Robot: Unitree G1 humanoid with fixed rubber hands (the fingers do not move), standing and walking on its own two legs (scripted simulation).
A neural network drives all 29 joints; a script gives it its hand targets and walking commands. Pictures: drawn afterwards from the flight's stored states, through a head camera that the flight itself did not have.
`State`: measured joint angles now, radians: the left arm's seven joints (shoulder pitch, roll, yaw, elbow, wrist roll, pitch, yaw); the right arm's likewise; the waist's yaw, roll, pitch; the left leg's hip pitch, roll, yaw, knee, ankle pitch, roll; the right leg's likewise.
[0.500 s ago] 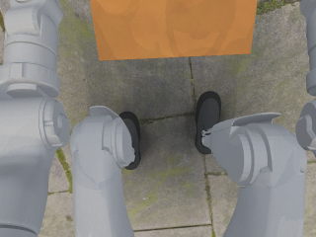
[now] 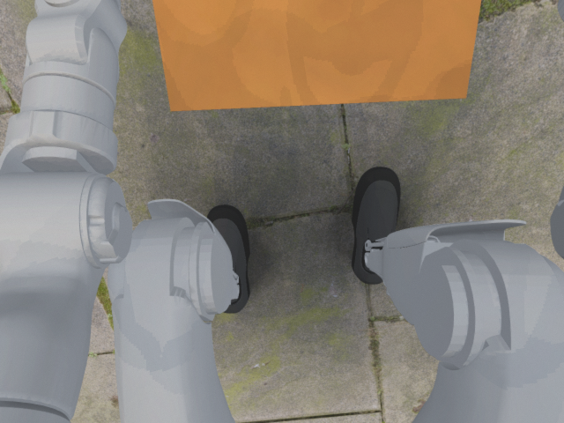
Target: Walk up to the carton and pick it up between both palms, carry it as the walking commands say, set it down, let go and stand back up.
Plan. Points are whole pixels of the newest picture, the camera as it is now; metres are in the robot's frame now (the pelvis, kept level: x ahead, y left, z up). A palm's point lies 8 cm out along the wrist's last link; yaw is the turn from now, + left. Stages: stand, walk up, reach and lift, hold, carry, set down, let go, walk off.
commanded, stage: reach and lift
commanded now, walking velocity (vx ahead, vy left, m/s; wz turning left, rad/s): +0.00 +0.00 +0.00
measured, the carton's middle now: out of the picture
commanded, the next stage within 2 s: none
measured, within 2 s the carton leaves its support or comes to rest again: leaves its support in 1.40 s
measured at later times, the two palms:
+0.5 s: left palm out of the picture +0.55 +0.18 -0.20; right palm out of the picture +0.56 -0.20 -0.19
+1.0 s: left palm out of the picture +0.55 +0.18 -0.20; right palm out of the picture +0.57 -0.18 -0.19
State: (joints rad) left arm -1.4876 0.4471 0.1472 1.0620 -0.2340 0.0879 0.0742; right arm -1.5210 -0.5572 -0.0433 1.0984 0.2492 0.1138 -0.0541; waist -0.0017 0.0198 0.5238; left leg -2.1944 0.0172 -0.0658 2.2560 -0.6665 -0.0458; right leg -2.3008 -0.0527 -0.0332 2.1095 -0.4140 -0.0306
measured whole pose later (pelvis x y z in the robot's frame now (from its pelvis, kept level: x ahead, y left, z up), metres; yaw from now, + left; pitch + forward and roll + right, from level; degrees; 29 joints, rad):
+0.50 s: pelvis +0.00 +0.00 +0.00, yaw +0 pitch +35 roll -1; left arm -1.53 0.40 0.10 1.09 -0.25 0.06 0.10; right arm -1.59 -0.49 0.03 1.16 0.28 0.09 -0.06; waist 0.00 0.02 0.52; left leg -2.19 0.02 -0.07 2.26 -0.67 -0.05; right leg -2.30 -0.05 -0.03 2.11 -0.42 -0.03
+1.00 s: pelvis +0.00 +0.00 +0.00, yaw +1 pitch +34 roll -1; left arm -1.56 0.39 0.07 1.14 -0.27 0.06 0.11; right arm -1.63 -0.44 -0.05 1.22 0.28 0.07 -0.07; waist 0.00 0.02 0.52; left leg -2.19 0.01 -0.06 2.26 -0.66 -0.05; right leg -2.30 -0.05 -0.03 2.12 -0.42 -0.03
